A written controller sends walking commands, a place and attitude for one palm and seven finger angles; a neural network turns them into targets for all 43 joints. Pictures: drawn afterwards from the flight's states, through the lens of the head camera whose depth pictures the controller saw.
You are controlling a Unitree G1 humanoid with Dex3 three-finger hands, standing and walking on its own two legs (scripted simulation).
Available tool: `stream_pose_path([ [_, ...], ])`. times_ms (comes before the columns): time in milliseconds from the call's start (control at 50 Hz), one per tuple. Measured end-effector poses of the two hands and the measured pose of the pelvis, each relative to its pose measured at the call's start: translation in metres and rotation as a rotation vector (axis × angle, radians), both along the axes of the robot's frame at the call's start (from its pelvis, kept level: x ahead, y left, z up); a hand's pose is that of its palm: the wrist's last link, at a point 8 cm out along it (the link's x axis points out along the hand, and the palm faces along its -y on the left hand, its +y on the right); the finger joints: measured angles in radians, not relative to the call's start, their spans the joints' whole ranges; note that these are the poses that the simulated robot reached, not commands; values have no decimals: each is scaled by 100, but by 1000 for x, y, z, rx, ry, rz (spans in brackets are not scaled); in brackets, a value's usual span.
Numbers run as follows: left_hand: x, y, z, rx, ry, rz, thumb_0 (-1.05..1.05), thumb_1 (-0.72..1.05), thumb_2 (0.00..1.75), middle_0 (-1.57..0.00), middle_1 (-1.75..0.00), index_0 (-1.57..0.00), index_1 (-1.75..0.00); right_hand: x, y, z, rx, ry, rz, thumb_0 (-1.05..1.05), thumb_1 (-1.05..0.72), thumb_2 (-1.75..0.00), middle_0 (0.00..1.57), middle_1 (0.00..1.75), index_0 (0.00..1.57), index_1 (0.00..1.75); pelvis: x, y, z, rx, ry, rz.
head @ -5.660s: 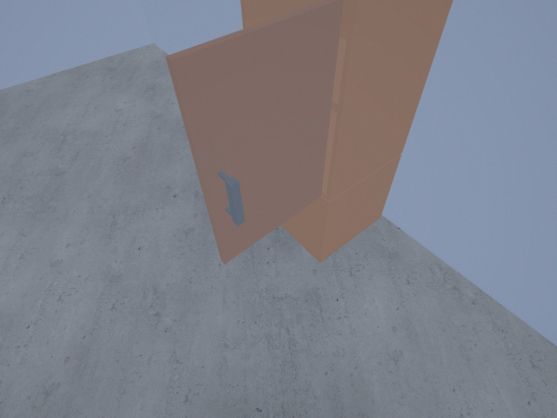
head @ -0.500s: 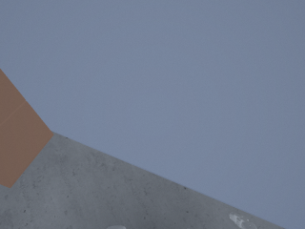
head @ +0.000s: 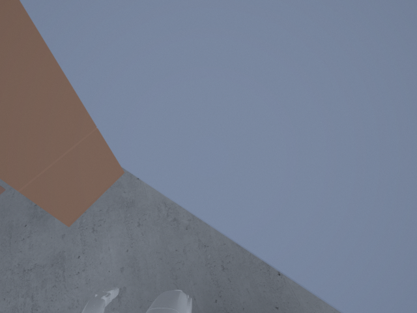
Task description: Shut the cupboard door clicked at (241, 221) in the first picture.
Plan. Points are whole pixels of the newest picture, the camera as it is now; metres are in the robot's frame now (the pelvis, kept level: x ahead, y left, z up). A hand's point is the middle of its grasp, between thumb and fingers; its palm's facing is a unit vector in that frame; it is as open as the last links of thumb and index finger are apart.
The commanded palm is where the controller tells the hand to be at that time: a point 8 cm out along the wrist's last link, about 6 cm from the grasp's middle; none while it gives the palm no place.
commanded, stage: turn to face it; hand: left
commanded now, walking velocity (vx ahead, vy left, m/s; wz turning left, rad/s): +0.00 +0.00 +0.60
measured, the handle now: out of the picture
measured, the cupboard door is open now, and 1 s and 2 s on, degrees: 92 92 92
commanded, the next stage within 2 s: take the last steps up to it in 1.56 s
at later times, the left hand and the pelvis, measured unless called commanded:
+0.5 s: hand out of the picture +0.03 +0.24 -0.16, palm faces +0.32 -0.90 -0.28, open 7.4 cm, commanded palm none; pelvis +0.00 +0.00 +0.00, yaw +18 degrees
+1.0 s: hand out of the picture -0.06 +0.17 -0.19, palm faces +0.62 -0.76 -0.21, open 7.4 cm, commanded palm none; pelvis +0.02 -0.02 -0.02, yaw +38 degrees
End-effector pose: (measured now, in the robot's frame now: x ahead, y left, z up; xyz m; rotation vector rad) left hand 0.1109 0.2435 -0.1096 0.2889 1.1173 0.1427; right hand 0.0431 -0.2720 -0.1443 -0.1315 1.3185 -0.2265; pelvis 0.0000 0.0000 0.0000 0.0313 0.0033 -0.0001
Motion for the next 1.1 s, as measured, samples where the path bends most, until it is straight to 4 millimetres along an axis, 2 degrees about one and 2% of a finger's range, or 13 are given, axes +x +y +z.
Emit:
stream_pose_path([
  [140,-52,-4,-16,-64,59,133,0,91,90,-20,-30,-20,-30,51,10,13,-11,-30,150,1,-91,-90,19,29,20,30,2,-3,2,9,-1,99],
  [240,-97,17,-43,-93,116,251,0,90,90,-20,-30,-20,-30,102,35,15,-46,-126,277,1,-91,-90,19,29,20,30,4,11,-14,-19,0,168],
  [300,-115,31,-50,-81,161,306,0,91,90,-20,-30,-20,-30,118,48,20,-59,-168,331,1,-91,-90,20,29,20,30,2,13,-16,-15,-6,197],
  [400,-117,43,-35,-60,128,367,1,91,90,-20,-30,-20,-30,122,57,27,-64,-148,392,1,-90,-90,20,29,21,30,2,10,-5,-39,-4,258],
  [500,-108,40,-19,-33,64,398,1,91,90,-19,-30,-19,-30,123,53,22,-36,-109,429,1,-90,-90,20,30,21,30,5,-2,-1,-46,-1,311],
  [580,-101,26,-12,-6,21,420,0,91,90,-19,-30,-19,-30,129,40,10,-8,-82,447,1,-90,-90,20,30,21,30,11,-19,-5,-40,4,361],
  [640,-104,10,-11,19,-5,442,0,91,90,-20,-30,-20,-30,140,30,-3,8,-68,458,1,-90,-90,20,30,21,30,16,-31,-11,-23,4,399],
  [760,-128,-24,-6,-26,40,528,0,91,90,-20,-30,-20,-30,163,28,5,12,-40,522,1,-91,-90,20,29,20,30,24,-37,0,-5,0,492],
  [840,-145,-39,-13,-72,61,593,0,91,90,-20,-30,-20,-30,180,43,13,4,-37,592,1,-91,-90,20,29,20,30,28,-36,3,4,7,549],
  [920,-172,-45,-28,-114,80,672,0,90,90,-20,-30,-20,-30,203,75,16,-9,-68,690,1,-91,-90,19,29,20,30,27,-28,-2,-5,3,606],
  [1000,-206,-39,-51,-144,123,757,0,90,90,-20,-30,-20,-30,223,111,16,-19,-149,777,1,-91,-90,20,29,20,30,22,-15,-16,-17,-2,658],
  [1040,-216,-34,-52,-141,149,785,0,91,90,-20,-30,-20,-30,225,123,22,-21,-172,810,1,-91,-90,20,29,20,30,21,-14,-14,-25,-8,676],
  [1100,-220,-23,-44,-125,137,820,1,91,90,-20,-30,-20,-30,224,131,29,-32,-172,844,1,-91,-90,20,29,20,30,20,-14,-6,-44,-13,712],
])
